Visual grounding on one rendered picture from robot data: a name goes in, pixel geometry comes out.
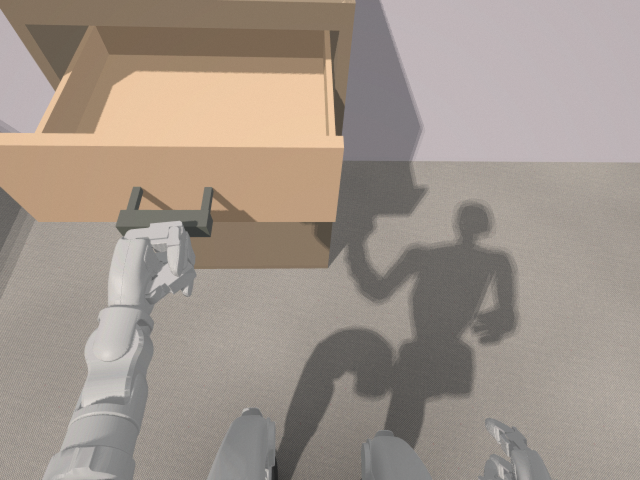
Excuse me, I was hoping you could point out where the handle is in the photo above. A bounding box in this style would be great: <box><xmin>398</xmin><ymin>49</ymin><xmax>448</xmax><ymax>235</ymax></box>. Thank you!
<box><xmin>115</xmin><ymin>187</ymin><xmax>214</xmax><ymax>237</ymax></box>

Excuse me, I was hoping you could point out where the cabinet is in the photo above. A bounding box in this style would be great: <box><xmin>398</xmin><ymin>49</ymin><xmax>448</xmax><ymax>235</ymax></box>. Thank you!
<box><xmin>0</xmin><ymin>0</ymin><xmax>356</xmax><ymax>269</ymax></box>

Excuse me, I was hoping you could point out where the robot right hand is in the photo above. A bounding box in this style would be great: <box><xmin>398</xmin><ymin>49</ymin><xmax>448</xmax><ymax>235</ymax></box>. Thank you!
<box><xmin>478</xmin><ymin>418</ymin><xmax>552</xmax><ymax>480</ymax></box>

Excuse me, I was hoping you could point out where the robot left hand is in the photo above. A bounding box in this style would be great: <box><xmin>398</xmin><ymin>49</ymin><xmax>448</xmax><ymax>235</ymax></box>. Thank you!
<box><xmin>108</xmin><ymin>221</ymin><xmax>197</xmax><ymax>315</ymax></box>

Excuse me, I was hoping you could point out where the drawer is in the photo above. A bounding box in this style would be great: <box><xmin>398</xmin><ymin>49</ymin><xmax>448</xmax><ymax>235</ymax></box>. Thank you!
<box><xmin>0</xmin><ymin>26</ymin><xmax>344</xmax><ymax>222</ymax></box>

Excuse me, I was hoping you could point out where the left robot forearm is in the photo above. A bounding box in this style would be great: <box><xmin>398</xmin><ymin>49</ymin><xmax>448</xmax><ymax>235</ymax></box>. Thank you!
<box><xmin>42</xmin><ymin>305</ymin><xmax>154</xmax><ymax>480</ymax></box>

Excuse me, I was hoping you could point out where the right robot shin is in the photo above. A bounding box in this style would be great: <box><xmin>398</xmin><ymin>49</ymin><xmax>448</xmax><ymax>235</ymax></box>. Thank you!
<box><xmin>374</xmin><ymin>430</ymin><xmax>394</xmax><ymax>438</ymax></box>

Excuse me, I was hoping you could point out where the left robot thigh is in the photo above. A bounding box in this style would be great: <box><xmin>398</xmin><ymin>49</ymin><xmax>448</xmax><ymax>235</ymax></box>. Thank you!
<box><xmin>207</xmin><ymin>415</ymin><xmax>276</xmax><ymax>480</ymax></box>

